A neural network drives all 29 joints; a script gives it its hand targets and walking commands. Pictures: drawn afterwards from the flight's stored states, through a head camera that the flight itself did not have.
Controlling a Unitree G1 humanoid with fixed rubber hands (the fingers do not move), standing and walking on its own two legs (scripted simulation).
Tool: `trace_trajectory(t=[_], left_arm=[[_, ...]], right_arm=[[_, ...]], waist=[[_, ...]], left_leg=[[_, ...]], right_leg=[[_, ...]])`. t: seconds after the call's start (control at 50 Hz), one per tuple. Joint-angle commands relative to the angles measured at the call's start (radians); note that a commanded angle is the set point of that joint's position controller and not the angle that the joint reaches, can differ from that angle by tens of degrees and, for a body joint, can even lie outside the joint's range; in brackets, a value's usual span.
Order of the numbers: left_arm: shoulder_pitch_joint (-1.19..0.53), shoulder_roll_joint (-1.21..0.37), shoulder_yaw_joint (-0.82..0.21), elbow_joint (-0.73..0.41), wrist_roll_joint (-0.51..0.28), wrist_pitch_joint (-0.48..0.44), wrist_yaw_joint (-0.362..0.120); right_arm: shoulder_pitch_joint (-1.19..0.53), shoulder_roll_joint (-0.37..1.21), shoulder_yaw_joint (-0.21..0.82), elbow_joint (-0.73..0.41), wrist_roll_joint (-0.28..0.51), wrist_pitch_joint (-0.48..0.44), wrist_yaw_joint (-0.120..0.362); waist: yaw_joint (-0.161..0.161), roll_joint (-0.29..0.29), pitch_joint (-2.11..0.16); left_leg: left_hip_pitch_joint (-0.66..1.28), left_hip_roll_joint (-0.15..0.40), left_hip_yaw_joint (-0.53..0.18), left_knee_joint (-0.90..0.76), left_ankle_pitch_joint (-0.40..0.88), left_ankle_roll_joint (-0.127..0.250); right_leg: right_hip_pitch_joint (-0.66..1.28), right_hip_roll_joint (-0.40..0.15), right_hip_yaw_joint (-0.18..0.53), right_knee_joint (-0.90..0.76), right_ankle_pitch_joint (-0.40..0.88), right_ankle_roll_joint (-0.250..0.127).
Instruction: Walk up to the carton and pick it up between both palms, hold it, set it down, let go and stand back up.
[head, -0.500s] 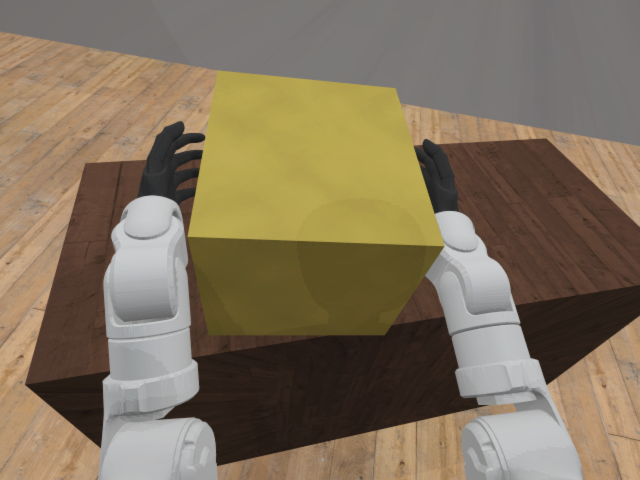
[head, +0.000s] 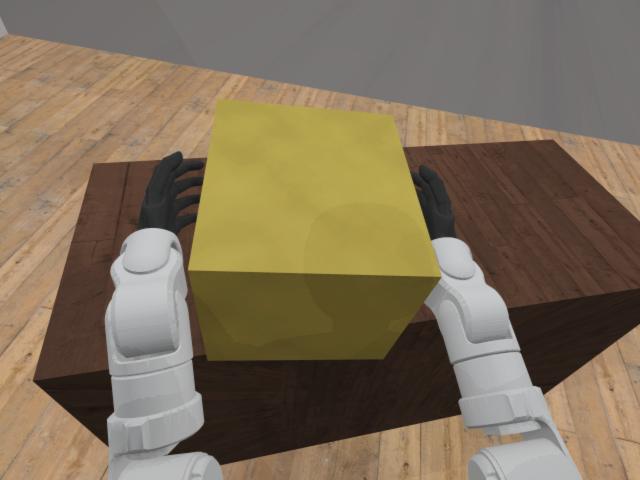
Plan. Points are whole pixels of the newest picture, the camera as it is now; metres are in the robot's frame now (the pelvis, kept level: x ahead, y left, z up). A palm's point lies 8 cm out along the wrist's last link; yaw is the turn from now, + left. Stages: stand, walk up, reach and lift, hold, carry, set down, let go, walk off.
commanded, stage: hold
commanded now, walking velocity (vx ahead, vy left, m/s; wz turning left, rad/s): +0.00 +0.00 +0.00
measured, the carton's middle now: (303, 233) +0.36 +0.00 +0.13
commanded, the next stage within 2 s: none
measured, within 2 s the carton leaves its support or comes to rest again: neither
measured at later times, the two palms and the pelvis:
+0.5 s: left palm (180, 208) +0.36 +0.14 +0.18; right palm (444, 224) +0.35 -0.17 +0.16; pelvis +0.00 -0.01 +0.00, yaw +0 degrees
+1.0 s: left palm (165, 191) +0.37 +0.15 +0.20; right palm (438, 203) +0.36 -0.15 +0.18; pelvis +0.01 +0.00 +0.00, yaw +0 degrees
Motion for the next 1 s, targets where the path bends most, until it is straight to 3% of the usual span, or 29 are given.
trace_trajectory(t=[0.0, 0.06, 0.18, 0.2, 0.3, 0.42, 0.56, 0.82, 0.98], left_arm=[[-0.615, -0.292, -0.499, -0.127, -0.188, -0.113, -0.082], [-0.642, -0.306, -0.522, -0.09, -0.207, -0.157, -0.06], [-0.617, -0.279, -0.425, 0.027, -0.185, -0.153, -0.05], [-0.625, -0.27, -0.421, 0.034, -0.188, -0.149, -0.058], [-0.643, -0.263, -0.399, 0.055, -0.177, -0.13, -0.077], [-0.638, -0.264, -0.421, -0.003, -0.176, -0.121, -0.081], [-0.607, -0.264, -0.439, -0.069, -0.181, -0.088, -0.088], [-0.652, -0.265, -0.459, -0.102, -0.198, -0.029, -0.073], [-0.688, -0.277, -0.445, -0.085, -0.192, -0.005, -0.065]], right_arm=[[-0.75, 0.307, 0.241, -0.301, -0.008, -0.14, 0.107], [-0.783, 0.328, 0.23, -0.285, -0.051, -0.175, 0.125], [-0.766, 0.341, 0.194, -0.153, -0.086, -0.171, 0.144], [-0.78, 0.346, 0.176, -0.14, -0.085, -0.17, 0.138], [-0.794, 0.351, 0.172, -0.138, -0.07, -0.157, 0.112], [-0.788, 0.348, 0.203, -0.19, -0.035, -0.149, 0.091], [-0.765, 0.32, 0.252, -0.245, 0.016, -0.126, 0.064], [-0.801, 0.276, 0.229, -0.247, 0.048, -0.069, 0.059], [-0.849, 0.271, 0.219, -0.226, 0.067, -0.044, 0.066]], waist=[[-0.027, 0.092, -0.464], [-0.025, 0.102, -0.523], [0.01, 0.061, -0.498], [-0.009, 0.036, -0.508], [-0.007, 0.05, -0.494], [-0.015, 0.078, -0.546], [-0.025, 0.06, -0.53], [-0.046, 0.084, -0.497], [-0.04, 0.091, -0.505]], left_leg=[[-0.013, -0.044, 0.074, -0.022, 0.214, -0.061], [-0.002, -0.044, 0.075, -0.011, 0.183, -0.055], [-0.115, -0.044, 0.083, -0.038, 0.095, -0.014], [-0.108, -0.046, 0.07, -0.04, 0.079, -0.012], [-0.129, -0.057, 0.066, -0.033, 0.118, 0.0], [-0.079, -0.064, 0.06, -0.012, 0.252, -0.013], [-0.028, -0.067, 0.054, 0.007, 0.35, -0.021], [0.049, -0.059, 0.049, 0.032, 0.363, -0.062], [0.058, -0.061, 0.05, 0.043, 0.385, -0.069]], right_leg=[[0.114, 0.066, -0.035, 0.062, 0.082, 0.0], [0.08, 0.066, -0.037, 0.065, 0.054, 0.0], [0.15, 0.038, -0.014, 0.073, 0.016, 0.012], [0.174, 0.044, -0.013, 0.076, 0.001, 0.025], [0.207, 0.031, -0.003, 0.086, 0.08, 0.038], [0.229, 0.041, -0.005, 0.098, 0.221, 0.037], [0.253, 0.05, -0.007, 0.102, 0.341, 0.037], [0.148, 0.066, -0.03, 0.073, 0.229, 0.02], [0.133, 0.075, -0.034, 0.077, 0.206, 0.015]])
